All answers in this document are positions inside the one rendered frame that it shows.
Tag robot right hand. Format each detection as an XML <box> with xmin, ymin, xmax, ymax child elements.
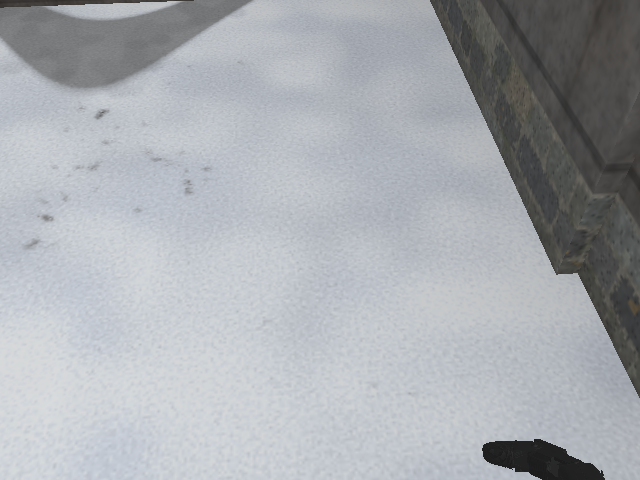
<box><xmin>482</xmin><ymin>439</ymin><xmax>605</xmax><ymax>480</ymax></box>

